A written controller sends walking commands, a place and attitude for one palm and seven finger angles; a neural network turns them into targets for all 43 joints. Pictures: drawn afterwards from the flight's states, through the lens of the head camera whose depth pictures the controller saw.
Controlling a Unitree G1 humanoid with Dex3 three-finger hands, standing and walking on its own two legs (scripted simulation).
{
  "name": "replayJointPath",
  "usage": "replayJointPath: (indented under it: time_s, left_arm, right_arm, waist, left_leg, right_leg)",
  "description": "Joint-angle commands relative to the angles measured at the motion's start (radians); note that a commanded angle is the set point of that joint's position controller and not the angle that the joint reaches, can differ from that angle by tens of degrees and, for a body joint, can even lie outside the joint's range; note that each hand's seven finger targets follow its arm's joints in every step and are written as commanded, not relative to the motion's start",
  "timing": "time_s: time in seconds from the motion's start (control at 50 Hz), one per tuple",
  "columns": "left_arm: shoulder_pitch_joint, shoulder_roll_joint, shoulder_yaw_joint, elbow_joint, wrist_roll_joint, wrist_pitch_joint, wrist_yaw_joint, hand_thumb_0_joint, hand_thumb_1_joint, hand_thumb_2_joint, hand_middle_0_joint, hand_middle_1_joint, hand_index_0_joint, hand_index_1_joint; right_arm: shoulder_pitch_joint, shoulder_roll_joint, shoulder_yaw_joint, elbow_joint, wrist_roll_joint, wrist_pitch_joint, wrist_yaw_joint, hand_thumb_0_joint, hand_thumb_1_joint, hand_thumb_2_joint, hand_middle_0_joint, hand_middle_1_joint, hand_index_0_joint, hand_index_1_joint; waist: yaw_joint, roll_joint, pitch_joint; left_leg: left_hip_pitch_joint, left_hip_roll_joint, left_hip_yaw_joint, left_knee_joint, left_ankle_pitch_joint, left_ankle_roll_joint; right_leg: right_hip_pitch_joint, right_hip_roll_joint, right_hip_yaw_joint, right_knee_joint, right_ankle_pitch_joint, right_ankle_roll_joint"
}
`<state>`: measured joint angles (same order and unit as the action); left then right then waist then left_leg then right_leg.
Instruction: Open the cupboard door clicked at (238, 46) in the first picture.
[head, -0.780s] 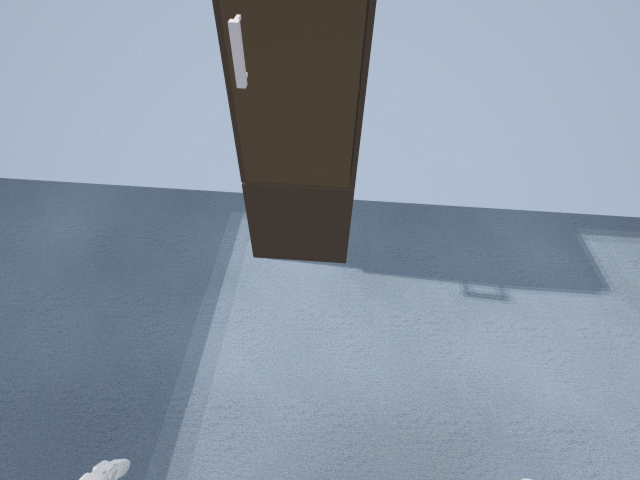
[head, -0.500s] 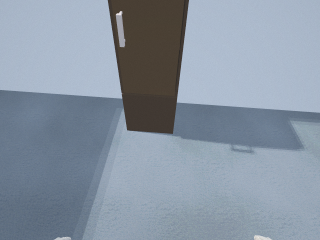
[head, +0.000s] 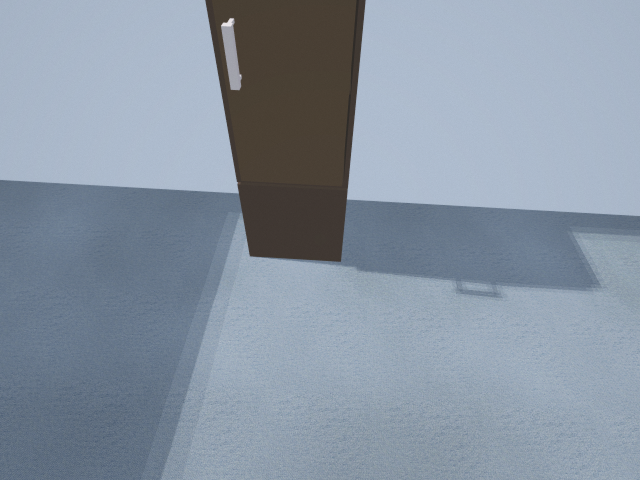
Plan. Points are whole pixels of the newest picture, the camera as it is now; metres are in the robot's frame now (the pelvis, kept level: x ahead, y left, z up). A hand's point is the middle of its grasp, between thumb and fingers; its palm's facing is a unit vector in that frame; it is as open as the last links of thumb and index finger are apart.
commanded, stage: stand and wait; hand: left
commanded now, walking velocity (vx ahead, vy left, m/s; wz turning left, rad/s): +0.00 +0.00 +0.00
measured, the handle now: (233, 54) +1.04 +0.28 +0.08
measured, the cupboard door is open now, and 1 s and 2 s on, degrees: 0 0 0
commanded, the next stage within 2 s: look at it before walking up in 0.04 s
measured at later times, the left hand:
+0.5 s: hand out of the picture +0.08 +0.24 -0.16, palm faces -0.02 -0.95 -0.32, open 7.4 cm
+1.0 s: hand out of the picture +0.05 +0.23 -0.17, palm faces +0.05 -0.97 -0.25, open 7.4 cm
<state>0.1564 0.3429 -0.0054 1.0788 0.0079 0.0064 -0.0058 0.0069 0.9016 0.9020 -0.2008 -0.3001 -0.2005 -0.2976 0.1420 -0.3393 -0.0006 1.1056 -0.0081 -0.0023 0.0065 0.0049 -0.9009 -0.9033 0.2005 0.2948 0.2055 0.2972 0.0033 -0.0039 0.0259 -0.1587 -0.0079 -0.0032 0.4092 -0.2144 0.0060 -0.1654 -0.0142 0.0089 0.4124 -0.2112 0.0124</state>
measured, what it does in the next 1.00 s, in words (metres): stands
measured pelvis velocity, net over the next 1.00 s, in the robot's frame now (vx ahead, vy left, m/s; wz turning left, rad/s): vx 0.02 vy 0.01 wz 0.02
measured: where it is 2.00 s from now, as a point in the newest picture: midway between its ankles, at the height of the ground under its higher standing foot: (303, 441)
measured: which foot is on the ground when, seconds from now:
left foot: down 0.00-1.00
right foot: down 0.00-1.00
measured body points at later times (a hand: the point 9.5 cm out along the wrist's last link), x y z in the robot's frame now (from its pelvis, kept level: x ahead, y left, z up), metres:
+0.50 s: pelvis +0.00 +0.00 +0.00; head +0.00 +0.00 +0.45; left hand +0.08 +0.29 -0.13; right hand +0.08 -0.30 -0.13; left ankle +0.01 +0.12 -0.74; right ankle +0.01 -0.13 -0.74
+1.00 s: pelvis +0.02 +0.01 +0.00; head +0.00 +0.01 +0.45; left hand +0.05 +0.28 -0.15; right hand +0.07 -0.27 -0.14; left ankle +0.01 +0.11 -0.73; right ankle +0.01 -0.13 -0.74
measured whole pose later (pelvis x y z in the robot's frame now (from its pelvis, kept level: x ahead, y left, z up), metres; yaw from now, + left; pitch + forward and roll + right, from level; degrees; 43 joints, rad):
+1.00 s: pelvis +0.02 +0.01 +0.00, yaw +1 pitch -1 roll -1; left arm 0.25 0.27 0.01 1.07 0.02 0.01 0.00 0.00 0.90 0.90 -0.20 -0.30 -0.20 -0.30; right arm 0.24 -0.28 0.00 1.11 -0.02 0.02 0.01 0.00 -0.90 -0.90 0.20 0.29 0.20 0.30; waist 0.02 0.00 -0.03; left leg -0.23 0.02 0.02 0.60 -0.40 0.01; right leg -0.14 -0.01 -0.01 0.41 -0.26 0.00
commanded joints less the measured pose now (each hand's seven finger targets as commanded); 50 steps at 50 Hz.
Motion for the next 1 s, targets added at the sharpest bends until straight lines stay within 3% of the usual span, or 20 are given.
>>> replayJointPath:
  time_s: [0.0,0.76,0.78,0.82,0.86,0.9,0.94,0.98]
  left_arm:
    - [-0.051,0.203,0.038,-0.064,0.004,-0.030,0.017,0.000,0.900,0.900,-0.200,-0.300,-0.200,-0.300]
    - [-0.052,0.204,0.039,-0.053,0.004,-0.035,0.018,0.000,0.900,0.900,-0.200,-0.300,-0.200,-0.300]
    - [-0.025,0.152,0.030,-0.041,0.003,-0.030,0.020,0.000,0.900,0.900,-0.200,-0.300,-0.200,-0.300]
    - [0.036,0.093,0.019,-0.022,0.009,-0.012,0.021,0.000,0.900,0.900,-0.200,-0.300,-0.200,-0.300]
    - [0.076,0.114,0.029,-0.018,0.013,-0.002,0.016,0.000,0.900,0.900,-0.200,-0.300,-0.200,-0.300]
    - [0.133,0.150,0.049,-0.025,0.016,-0.001,0.016,0.000,0.900,0.900,-0.200,-0.300,-0.200,-0.300]
    - [0.159,0.151,0.065,-0.036,0.017,-0.011,0.019,0.000,0.900,0.900,-0.200,-0.300,-0.200,-0.300]
    - [0.164,0.141,0.072,-0.043,0.018,-0.026,0.019,0.000,0.900,0.900,-0.200,-0.300,-0.200,-0.300]
  right_arm:
    - [-0.064,-0.204,-0.037,-0.064,-0.001,-0.029,-0.015,0.000,-0.900,-0.900,0.200,0.300,0.200,0.300]
    - [-0.071,-0.206,-0.033,-0.056,0.002,-0.032,-0.018,0.000,-0.900,-0.900,0.200,0.300,0.200,0.300]
    - [-0.048,-0.153,-0.021,-0.043,-0.001,-0.025,-0.016,0.000,-0.900,-0.900,0.200,0.300,0.200,0.300]
    - [0.012,-0.073,-0.004,-0.028,-0.009,-0.007,-0.010,0.000,-0.900,-0.900,0.200,0.300,0.200,0.300]
    - [0.031,-0.064,-0.004,-0.032,-0.016,0.002,-0.006,0.000,-0.900,-0.900,0.200,0.300,0.200,0.300]
    - [0.045,-0.053,-0.010,-0.049,-0.019,0.005,-0.005,0.000,-0.900,-0.900,0.200,0.300,0.200,0.300]
    - [0.045,-0.053,-0.022,-0.074,-0.020,-0.003,-0.002,0.000,-0.900,-0.900,0.200,0.300,0.200,0.300]
    - [0.068,-0.032,-0.027,-0.087,-0.013,-0.015,0.003,0.000,-0.900,-0.900,0.200,0.300,0.200,0.300]
  waist:
    - [0.000,0.003,-0.035]
    - [-0.002,0.004,-0.059]
    - [0.000,0.003,-0.067]
    - [0.005,-0.028,-0.041]
    - [0.018,-0.081,0.030]
    - [0.039,-0.169,0.053]
    - [0.043,-0.172,0.093]
    - [0.027,-0.116,0.086]
  left_leg:
    - [-0.018,0.114,-0.106,-0.090,0.054,0.029]
    - [0.034,0.127,-0.098,-0.106,0.142,0.021]
    - [0.028,0.120,-0.088,-0.097,0.101,0.014]
    - [-0.019,0.090,-0.061,-0.058,-0.065,0.005]
    - [-0.125,0.046,-0.028,0.004,-0.206,0.001]
    - [-0.236,0.020,0.026,0.150,-0.240,-0.005]
    - [-0.307,0.052,0.026,0.269,-0.246,-0.001]
    - [-0.293,0.071,0.028,0.262,-0.230,0.004]
  right_leg:
    - [-0.003,-0.104,0.104,-0.089,0.019,-0.042]
    - [0.034,-0.107,0.097,-0.102,0.133,-0.040]
    - [0.041,-0.109,0.094,-0.108,0.083,-0.032]
    - [0.025,-0.113,0.116,-0.120,-0.142,-0.031]
    - [0.005,-0.146,0.193,-0.176,-0.344,-0.061]
    - [0.040,-0.239,0.307,-0.247,-0.477,-0.119]
    - [0.039,-0.307,0.367,-0.266,-0.445,-0.180]
    - [0.034,-0.319,0.322,-0.229,-0.325,-0.201]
